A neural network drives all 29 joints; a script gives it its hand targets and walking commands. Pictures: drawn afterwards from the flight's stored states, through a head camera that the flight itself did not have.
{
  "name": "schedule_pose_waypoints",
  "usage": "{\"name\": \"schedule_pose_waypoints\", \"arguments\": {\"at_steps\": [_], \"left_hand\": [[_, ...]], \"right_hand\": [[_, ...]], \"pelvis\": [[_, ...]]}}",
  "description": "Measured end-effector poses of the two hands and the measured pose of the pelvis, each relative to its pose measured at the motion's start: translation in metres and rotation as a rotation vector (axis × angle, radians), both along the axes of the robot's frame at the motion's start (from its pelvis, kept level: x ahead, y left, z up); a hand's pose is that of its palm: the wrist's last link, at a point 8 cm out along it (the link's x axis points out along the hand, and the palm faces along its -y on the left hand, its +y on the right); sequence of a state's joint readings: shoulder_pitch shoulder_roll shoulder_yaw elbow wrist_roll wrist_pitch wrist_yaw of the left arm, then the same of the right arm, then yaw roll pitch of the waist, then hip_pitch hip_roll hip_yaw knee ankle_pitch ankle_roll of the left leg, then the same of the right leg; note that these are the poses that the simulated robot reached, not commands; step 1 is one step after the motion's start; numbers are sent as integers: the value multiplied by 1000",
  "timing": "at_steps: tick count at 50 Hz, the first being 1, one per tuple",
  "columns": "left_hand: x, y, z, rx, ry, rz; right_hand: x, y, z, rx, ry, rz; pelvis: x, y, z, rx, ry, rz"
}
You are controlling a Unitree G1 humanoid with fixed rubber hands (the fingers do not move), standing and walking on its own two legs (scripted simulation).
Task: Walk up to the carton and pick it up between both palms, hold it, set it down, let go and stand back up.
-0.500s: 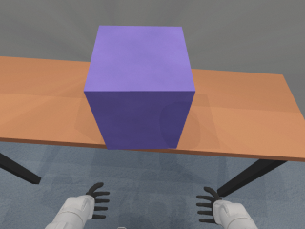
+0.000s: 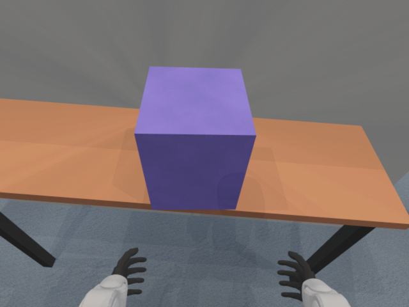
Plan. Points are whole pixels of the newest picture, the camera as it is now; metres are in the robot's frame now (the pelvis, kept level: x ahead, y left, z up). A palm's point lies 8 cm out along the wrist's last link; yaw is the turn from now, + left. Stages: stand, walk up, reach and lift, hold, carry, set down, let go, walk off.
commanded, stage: reach and lift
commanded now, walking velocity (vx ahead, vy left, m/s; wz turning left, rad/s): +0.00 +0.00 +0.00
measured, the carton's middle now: (194, 141) +0.46 +0.05 +0.07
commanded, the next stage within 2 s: none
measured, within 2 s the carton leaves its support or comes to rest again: neither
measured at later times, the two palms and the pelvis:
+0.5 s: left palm (107, 295) +0.16 +0.19 -0.04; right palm out of the picture +0.16 -0.20 -0.05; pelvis -0.02 +0.01 +0.00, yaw -1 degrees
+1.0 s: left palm (119, 256) +0.22 +0.17 +0.00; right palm (325, 272) +0.21 -0.21 +0.00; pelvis +0.04 -0.01 +0.00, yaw -1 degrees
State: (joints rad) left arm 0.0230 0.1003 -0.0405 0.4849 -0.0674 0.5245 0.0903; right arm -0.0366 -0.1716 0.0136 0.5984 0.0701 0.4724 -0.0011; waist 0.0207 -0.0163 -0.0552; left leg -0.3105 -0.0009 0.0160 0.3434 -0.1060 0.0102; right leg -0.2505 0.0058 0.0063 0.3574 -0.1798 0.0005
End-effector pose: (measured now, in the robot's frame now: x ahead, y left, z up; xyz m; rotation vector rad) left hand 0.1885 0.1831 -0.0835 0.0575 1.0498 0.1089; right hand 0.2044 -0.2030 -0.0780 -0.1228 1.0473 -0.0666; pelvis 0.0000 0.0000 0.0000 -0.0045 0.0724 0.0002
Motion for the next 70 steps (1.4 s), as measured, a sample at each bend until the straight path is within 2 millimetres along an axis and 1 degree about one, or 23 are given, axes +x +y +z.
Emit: {"name": "schedule_pose_waypoints", "arguments": {"at_steps": [6,9,12,15,18,22,26,30,36,43,47,53,58,64,70], "left_hand": [[-40,5,2,17,-21,39],[-57,8,5,28,-46,57],[-66,10,9,28,-76,66],[-66,9,14,23,-115,62],[-57,8,21,16,-167,56],[-40,6,33,11,-228,51],[-26,3,41,8,-255,54],[-15,-2,48,7,-276,63],[0,-8,57,13,-325,70],[16,-12,72,19,-391,61],[24,-12,79,19,-428,51],[30,-8,85,25,-471,36],[38,-5,95,18,-543,22],[44,-2,109,7,-623,15],[55,1,127,1,-714,11]], "right_hand": [[-40,-3,-2,-4,-18,-15],[-58,-4,-1,-7,-43,-23],[-70,-4,2,-10,-79,-26],[-72,-3,9,-12,-126,-27],[-66,-2,19,-10,-182,-22],[-55,1,29,0,-227,-6],[-46,1,33,11,-235,3],[-36,-4,37,17,-261,5],[-18,-10,51,24,-334,10],[-2,-10,65,50,-393,24],[6,-9,72,59,-435,23],[14,-6,80,76,-492,19],[23,-2,92,82,-573,24],[27,-3,103,75,-635,20],[37,-1,123,75,-722,31]], "pelvis": [[-6,0,2,0,-60,1],[-9,1,2,0,-69,2],[-13,2,1,0,-70,0],[-16,4,0,-1,-69,-4],[-17,7,-1,-1,-69,-11],[-17,10,-1,-1,-73,-18],[-14,13,-1,2,-80,-23],[-8,13,-1,4,-81,-24],[5,7,1,8,-66,-24],[23,-4,4,11,-49,-18],[33,-9,4,14,-43,-14],[42,-12,5,18,-43,-11],[42,-12,4,19,-42,-9],[38,-9,5,16,-45,-14],[30,-7,5,12,-44,-18]]}}
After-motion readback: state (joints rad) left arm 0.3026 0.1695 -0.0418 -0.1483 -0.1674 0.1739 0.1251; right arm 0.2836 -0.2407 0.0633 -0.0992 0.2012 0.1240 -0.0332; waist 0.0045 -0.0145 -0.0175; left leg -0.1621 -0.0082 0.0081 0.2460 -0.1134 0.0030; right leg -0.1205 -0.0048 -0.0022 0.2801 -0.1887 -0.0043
